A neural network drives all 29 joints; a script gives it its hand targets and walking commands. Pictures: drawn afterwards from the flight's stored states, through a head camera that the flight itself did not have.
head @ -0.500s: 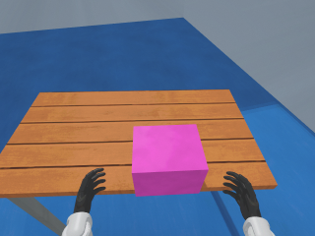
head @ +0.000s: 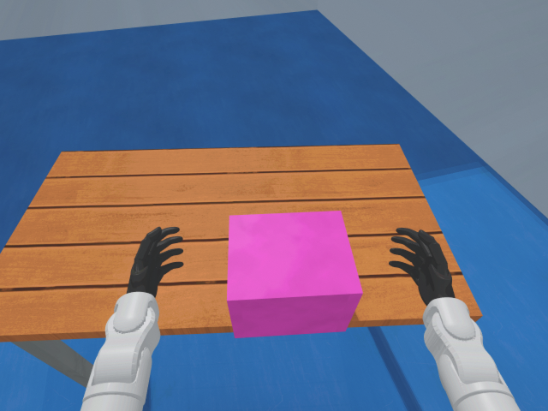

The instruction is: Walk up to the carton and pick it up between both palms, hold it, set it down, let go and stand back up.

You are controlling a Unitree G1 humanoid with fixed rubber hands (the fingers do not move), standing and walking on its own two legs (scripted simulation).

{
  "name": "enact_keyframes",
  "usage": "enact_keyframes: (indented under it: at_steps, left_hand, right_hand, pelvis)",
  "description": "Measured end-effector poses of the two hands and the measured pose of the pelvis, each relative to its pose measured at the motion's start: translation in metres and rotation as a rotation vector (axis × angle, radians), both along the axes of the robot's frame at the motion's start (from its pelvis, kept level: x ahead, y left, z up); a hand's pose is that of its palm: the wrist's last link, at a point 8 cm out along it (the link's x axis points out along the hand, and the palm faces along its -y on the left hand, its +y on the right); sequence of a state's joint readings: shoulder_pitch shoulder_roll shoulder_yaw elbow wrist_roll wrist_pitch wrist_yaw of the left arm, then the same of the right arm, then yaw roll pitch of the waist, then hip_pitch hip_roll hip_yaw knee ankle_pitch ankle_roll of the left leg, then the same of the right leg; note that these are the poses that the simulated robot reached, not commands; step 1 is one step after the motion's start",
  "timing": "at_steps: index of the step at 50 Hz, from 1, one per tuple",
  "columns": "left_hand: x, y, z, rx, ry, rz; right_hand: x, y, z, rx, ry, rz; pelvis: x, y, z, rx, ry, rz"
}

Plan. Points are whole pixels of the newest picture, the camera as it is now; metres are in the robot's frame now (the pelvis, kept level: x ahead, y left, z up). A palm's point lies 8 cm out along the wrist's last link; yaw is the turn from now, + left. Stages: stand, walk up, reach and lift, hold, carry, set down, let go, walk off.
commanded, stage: reach and lift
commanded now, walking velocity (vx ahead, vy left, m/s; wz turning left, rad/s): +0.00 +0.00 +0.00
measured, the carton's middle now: (288, 274) +0.36 +0.01 -0.05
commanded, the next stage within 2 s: none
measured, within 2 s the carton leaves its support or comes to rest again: neither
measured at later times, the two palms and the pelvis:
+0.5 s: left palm (149, 220) +0.34 +0.22 +0.10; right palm (425, 218) +0.37 -0.19 +0.10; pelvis -0.02 -0.01 +0.00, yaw -1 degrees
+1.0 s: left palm (159, 247) +0.34 +0.22 +0.03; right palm (394, 237) +0.38 -0.16 +0.04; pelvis -0.01 +0.00 +0.00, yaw +2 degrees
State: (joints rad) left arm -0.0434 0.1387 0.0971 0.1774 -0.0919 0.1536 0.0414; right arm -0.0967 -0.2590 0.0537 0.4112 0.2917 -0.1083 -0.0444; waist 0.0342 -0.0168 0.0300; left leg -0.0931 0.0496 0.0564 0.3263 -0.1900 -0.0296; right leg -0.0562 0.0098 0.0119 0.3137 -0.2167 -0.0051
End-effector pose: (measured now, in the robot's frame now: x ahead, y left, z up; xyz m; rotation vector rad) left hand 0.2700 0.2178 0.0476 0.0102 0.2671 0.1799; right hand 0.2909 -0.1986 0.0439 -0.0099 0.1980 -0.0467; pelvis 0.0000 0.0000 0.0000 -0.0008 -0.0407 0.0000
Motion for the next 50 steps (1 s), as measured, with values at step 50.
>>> enact_keyframes:
  at_steps: [50]
  left_hand:
    - [0.073,0.005,-0.016,0.005,0.043,0.009]
  right_hand:
    - [0.091,0.037,-0.006,-0.038,0.105,0.036]
  pelvis:
    - [-0.008,-0.004,-0.005,-0.019,0.148,0.03]
